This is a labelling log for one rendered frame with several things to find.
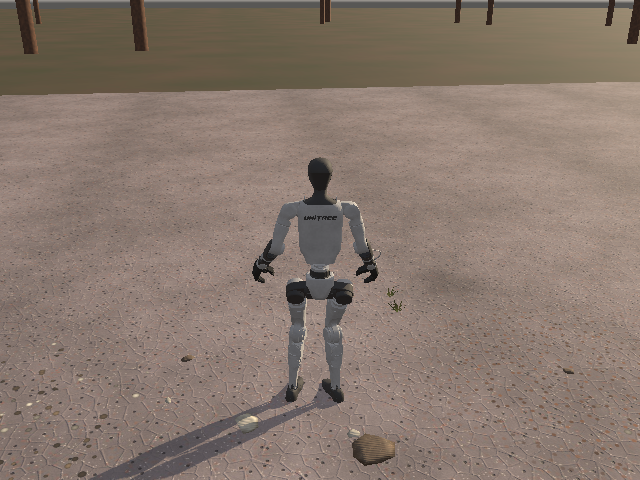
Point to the robot right forearm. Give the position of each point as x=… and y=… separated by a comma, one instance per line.
x=368, y=258

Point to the robot right upper arm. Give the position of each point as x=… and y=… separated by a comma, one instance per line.
x=352, y=212

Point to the robot shin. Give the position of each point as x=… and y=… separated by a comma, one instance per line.
x=334, y=355
x=295, y=354

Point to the robot left upper arm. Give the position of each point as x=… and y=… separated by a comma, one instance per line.
x=288, y=211

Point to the right robot hand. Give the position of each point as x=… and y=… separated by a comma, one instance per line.
x=372, y=277

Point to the left robot hand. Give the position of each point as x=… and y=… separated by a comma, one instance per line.
x=256, y=272

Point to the robot left forearm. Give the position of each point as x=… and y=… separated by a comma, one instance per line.
x=266, y=258

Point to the left robot shin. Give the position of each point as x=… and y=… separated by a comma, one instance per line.
x=295, y=354

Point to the right robot shin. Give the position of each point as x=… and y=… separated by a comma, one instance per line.
x=334, y=355

